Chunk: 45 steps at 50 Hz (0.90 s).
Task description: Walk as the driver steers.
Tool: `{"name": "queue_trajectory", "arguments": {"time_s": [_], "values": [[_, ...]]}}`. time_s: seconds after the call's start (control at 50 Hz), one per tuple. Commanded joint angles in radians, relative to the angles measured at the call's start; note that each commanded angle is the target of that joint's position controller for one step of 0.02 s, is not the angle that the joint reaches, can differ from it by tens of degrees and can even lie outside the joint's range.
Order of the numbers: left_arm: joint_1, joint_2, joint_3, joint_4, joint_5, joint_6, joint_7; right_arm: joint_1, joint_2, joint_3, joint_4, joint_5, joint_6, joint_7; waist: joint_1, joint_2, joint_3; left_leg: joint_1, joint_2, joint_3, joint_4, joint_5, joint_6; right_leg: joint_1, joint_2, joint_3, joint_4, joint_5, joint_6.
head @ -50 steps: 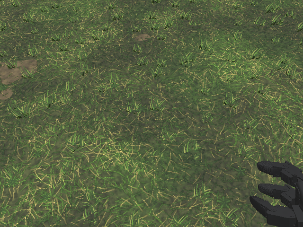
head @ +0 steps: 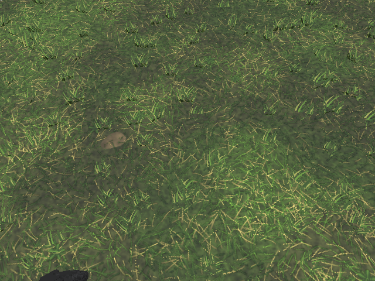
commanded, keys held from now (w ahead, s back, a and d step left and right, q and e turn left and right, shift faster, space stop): q+shift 0.36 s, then w+q+shift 0.08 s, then w+shift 0.42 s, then w+e+shift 0.14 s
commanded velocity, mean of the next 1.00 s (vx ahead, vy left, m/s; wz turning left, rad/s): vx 0.46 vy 0.00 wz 0.58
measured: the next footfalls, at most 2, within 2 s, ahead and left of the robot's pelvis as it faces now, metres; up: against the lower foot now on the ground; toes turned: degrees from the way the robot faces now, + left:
right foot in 0.34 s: +0.26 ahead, -0.16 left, +0.00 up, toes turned +34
left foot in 0.90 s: +0.21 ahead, +0.19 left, +0.00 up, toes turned +39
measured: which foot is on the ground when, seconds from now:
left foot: down 0.00-0.34, up 0.36-0.88, down 0.90-1.00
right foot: up 0.00-0.32, down 0.34-0.90, up 0.92-1.00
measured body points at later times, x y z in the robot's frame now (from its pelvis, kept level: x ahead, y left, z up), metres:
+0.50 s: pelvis +0.14 -0.10 +0.03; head +0.16 -0.10 +0.48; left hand +0.14 +0.23 -0.05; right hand +0.43 -0.29 -0.05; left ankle +0.09 +0.02 -0.62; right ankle +0.23 -0.18 -0.71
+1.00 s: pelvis +0.26 +0.08 +0.02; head +0.26 +0.11 +0.47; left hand +0.13 +0.33 -0.11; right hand +0.53 -0.03 -0.05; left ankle +0.19 +0.16 -0.71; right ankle +0.27 -0.11 -0.62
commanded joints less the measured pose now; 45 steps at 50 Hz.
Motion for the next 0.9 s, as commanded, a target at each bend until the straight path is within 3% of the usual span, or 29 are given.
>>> {"name": "queue_trajectory", "arguments": {"time_s": [0.02,0.06,0.1,0.16,0.22,0.26,0.32,0.34,0.36,0.38,0.4,0.42,0.46,0.52,0.6,0.68,0.74,0.82,0.86,0.88,0.9], "values": [[0.059,0.167,0.048,-0.078,0.012,0.017,0.012,-0.054,-0.136,-0.040,-0.141,0.010,-0.005,-0.027,0.082,-0.065,-0.211,0.277,0.291,-0.573,-0.302,0.041,0.151,-0.184,-0.054,0.096,-0.125,0.061,0.009],[0.046,0.119,0.040,-0.068,0.014,0.020,0.016,-0.043,-0.139,-0.046,-0.137,0.011,0.012,-0.045,0.079,-0.042,-0.206,0.228,0.231,-0.474,-0.261,0.226,0.119,-0.136,-0.042,0.069,-0.298,0.074,0.034],[0.017,0.091,0.035,-0.067,0.009,0.021,0.020,-0.010,-0.165,-0.057,-0.132,0.016,0.033,-0.068,0.062,-0.021,-0.258,0.251,0.220,-0.463,-0.225,0.334,0.103,-0.122,-0.017,0.066,-0.398,0.130,0.065],[-0.019,0.098,0.040,-0.061,-0.005,0.028,0.023,-0.032,-0.172,-0.063,-0.148,0.029,0.067,-0.091,0.046,0.044,-0.277,0.251,0.189,-0.471,-0.214,0.144,0.049,-0.105,-0.004,0.080,-0.509,0.248,0.079],[-0.066,0.101,0.045,-0.065,-0.008,0.021,0.019,-0.042,-0.156,-0.062,-0.160,0.024,0.083,-0.093,0.022,0.120,-0.237,0.229,0.163,-0.509,-0.217,-0.026,0.021,-0.064,0.007,0.087,-0.625,0.279,0.073],[-0.078,0.112,0.052,-0.065,-0.010,0.006,0.013,-0.046,-0.148,-0.063,-0.166,0.021,0.085,-0.088,0.012,0.156,-0.224,0.246,0.163,-0.552,-0.194,-0.033,0.012,-0.021,0.010,0.096,-0.725,0.273,0.060],[-0.005,0.146,0.075,-0.033,-0.014,-0.013,0.002,-0.083,-0.134,-0.060,-0.185,0.029,0.086,-0.081,0.050,0.176,-0.223,0.239,0.134,-0.596,-0.108,-0.066,-0.028,0.140,-0.024,0.088,-0.985,0.389,0.026],[0.008,0.172,0.084,-0.028,-0.008,-0.011,0.003,-0.037,-0.090,-0.046,-0.180,0.031,0.087,-0.076,0.032,0.077,-0.260,0.173,0.073,-0.529,0.017,-0.348,-0.066,0.272,-0.150,0.155,-1.057,0.455,-0.027],[-0.013,0.221,0.090,-0.057,0.007,0.005,0.011,0.050,-0.036,-0.030,-0.165,0.017,0.087,-0.074,-0.014,-0.121,-0.289,0.048,-0.040,-0.344,0.265,-0.575,-0.109,0.379,-0.368,0.341,-1.028,0.581,-0.123],[0.022,0.238,0.094,-0.045,0.042,0.013,0.008,0.036,-0.122,-0.049,-0.211,0.022,0.076,-0.061,-0.021,-0.298,-0.276,-0.133,-0.007,-0.258,0.414,-0.545,-0.136,0.348,-0.477,0.555,-1.118,0.305,-0.233],[-0.013,0.196,0.091,-0.066,0.027,0.012,0.012,0.002,-0.192,-0.063,-0.193,0.025,0.070,-0.058,0.005,-0.241,-0.207,-0.205,0.083,-0.215,0.479,-0.411,-0.156,0.321,-0.437,0.509,-1.155,0.001,-0.222],[-0.026,0.180,0.086,-0.072,0.005,0.014,0.022,-0.014,-0.206,-0.068,-0.184,0.023,0.072,-0.059,0.019,-0.229,-0.175,-0.251,0.100,-0.174,0.526,-0.327,-0.165,0.314,-0.375,0.422,-1.160,-0.094,-0.174],[0.035,0.186,0.080,-0.065,-0.019,0.013,0.040,0.024,-0.163,-0.052,-0.157,0.005,0.070,-0.055,0.044,-0.161,-0.170,-0.297,0.140,-0.097,0.675,-0.250,-0.188,0.336,-0.334,0.325,-1.166,-0.127,-0.137],[0.167,0.181,0.071,-0.030,0.000,-0.012,0.025,-0.009,-0.087,-0.019,-0.169,0.008,0.037,-0.047,0.093,-0.123,-0.133,-0.333,0.184,-0.030,0.737,-0.213,-0.187,0.309,-0.301,0.252,-1.185,-0.182,-0.145],[0.236,0.176,0.065,-0.008,0.008,-0.037,0.003,-0.058,-0.067,-0.008,-0.178,0.028,0.004,-0.055,0.113,-0.124,-0.073,-0.368,0.209,-0.090,0.615,-0.130,-0.187,0.298,-0.328,0.266,-1.231,-0.151,-0.197],[0.242,0.196,0.066,0.006,-0.007,-0.043,0.003,-0.086,-0.050,0.006,-0.179,0.031,-0.019,-0.047,0.102,-0.158,-0.068,-0.329,0.238,-0.071,0.412,-0.065,-0.190,0.297,-0.358,0.217,-1.256,-0.038,-0.222],[0.268,0.219,0.067,0.025,-0.023,-0.041,0.002,-0.134,-0.023,0.025,-0.180,0.031,-0.037,-0.032,0.124,-0.168,-0.059,-0.190,0.245,-0.007,0.235,-0.063,-0.181,0.238,-0.352,0.133,-1.263,0.048,-0.211],[0.298,0.238,0.067,0.054,-0.047,-0.031,-0.014,-0.159,-0.024,0.034,-0.181,0.042,-0.052,-0.012,0.123,-0.166,-0.026,-0.029,0.227,0.042,0.049,-0.161,-0.129,0.212,-0.375,0.090,-1.248,0.048,-0.211],[0.294,0.233,0.063,0.066,-0.050,-0.019,-0.022,-0.111,-0.037,0.029,-0.163,0.042,-0.058,-0.007,0.073,-0.136,-0.024,0.110,0.203,0.076,-0.054,-0.161,-0.086,0.185,-0.378,0.059,-1.189,0.096,-0.209],[0.295,0.206,0.049,0.069,-0.043,-0.021,-0.026,0.004,-0.070,0.008,-0.125,0.043,-0.057,-0.013,0.003,-0.103,-0.076,0.324,0.173,0.081,-0.080,-0.160,-0.069,0.101,-0.341,0.029,-1.060,0.271,-0.195],[0.264,0.150,0.026,0.056,-0.026,-0.031,-0.031,0.232,-0.136,-0.028,-0.067,0.039,-0.056,-0.023,-0.123,-0.019,-0.214,0.652,0.246,-0.031,-0.076,-0.197,-0.049,-0.060,-0.256,-0.050,-0.734,0.398,-0.157]]}}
